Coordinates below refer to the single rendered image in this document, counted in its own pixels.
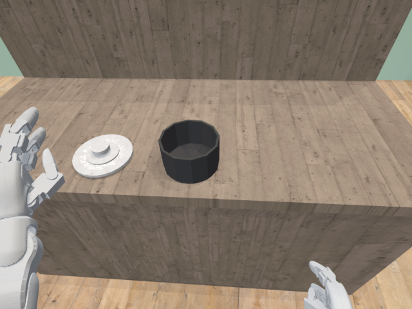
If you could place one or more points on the table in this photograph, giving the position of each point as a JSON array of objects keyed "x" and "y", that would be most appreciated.
[{"x": 315, "y": 159}]

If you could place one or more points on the right robot hand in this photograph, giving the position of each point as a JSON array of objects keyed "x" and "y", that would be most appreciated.
[{"x": 334, "y": 296}]

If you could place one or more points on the pot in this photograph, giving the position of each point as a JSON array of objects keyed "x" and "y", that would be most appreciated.
[{"x": 190, "y": 150}]

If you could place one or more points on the knob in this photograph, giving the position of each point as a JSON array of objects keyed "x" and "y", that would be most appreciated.
[{"x": 100, "y": 148}]

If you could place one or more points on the lid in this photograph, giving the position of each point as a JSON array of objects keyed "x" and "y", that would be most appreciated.
[{"x": 90, "y": 165}]

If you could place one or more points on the left robot hand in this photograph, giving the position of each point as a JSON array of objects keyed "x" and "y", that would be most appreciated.
[{"x": 17, "y": 157}]

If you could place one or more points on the robot left forearm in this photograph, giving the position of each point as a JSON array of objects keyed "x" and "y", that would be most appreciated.
[{"x": 20, "y": 253}]

